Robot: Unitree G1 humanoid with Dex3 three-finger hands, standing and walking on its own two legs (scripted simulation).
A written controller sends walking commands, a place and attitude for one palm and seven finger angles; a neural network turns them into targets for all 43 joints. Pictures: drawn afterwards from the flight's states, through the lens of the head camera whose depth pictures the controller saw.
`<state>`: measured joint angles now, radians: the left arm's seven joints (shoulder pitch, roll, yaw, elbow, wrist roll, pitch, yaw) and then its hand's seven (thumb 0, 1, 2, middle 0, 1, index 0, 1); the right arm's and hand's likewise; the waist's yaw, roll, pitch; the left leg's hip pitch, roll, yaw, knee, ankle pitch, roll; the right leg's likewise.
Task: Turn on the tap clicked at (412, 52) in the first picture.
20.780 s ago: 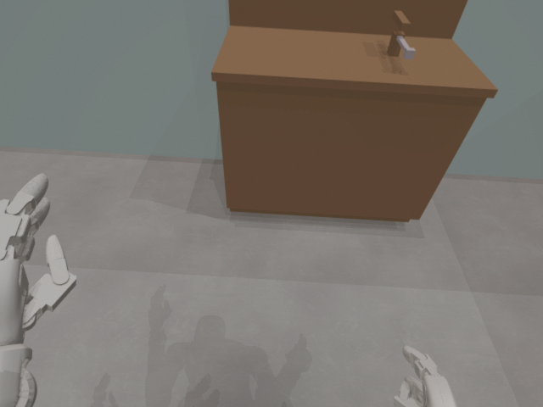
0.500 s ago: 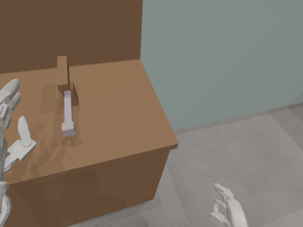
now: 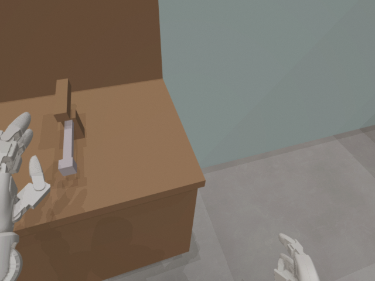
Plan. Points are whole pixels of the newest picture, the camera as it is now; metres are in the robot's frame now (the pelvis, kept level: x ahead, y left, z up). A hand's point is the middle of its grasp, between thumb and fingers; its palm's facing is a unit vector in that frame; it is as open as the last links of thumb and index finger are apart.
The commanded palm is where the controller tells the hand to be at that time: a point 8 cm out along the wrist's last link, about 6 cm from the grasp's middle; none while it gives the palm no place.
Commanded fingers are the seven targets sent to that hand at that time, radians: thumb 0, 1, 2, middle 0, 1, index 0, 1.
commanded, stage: come to a stop and stand still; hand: left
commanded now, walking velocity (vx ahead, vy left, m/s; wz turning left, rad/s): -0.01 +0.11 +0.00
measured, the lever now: (67, 166) +0.32 +0.29 +0.06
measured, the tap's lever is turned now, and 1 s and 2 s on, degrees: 0 0 0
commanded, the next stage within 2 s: look again from close up in 0.82 s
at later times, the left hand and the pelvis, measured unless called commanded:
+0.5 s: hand (48, 179) +0.24 +0.25 +0.15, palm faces +0.29 -0.89 -0.36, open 7.4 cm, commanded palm +0.17 +0.31 +0.17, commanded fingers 0.00 0.90 0.90 -0.20 -0.30 -0.20 -0.30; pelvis +0.01 +0.03 +0.00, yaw -1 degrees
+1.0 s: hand (16, 192) +0.21 +0.29 +0.15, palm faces +0.39 -0.86 -0.34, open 7.4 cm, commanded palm +0.15 +0.32 +0.17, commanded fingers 0.00 0.90 0.90 -0.20 -0.30 -0.20 -0.30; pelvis -0.01 +0.04 +0.00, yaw +0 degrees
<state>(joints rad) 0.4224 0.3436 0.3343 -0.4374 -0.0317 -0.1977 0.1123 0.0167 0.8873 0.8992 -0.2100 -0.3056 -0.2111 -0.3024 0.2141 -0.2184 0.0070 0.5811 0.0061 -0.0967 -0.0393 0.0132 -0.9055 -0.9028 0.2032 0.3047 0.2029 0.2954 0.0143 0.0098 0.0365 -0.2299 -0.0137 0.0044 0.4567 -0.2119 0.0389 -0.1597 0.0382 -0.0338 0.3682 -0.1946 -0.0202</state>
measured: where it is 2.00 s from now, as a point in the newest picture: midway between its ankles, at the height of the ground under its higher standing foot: outside the picture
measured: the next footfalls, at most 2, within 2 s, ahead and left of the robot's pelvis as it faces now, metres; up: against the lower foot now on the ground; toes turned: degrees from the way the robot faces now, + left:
none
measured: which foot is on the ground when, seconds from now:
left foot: down 0.00-1.00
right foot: down 0.00-1.00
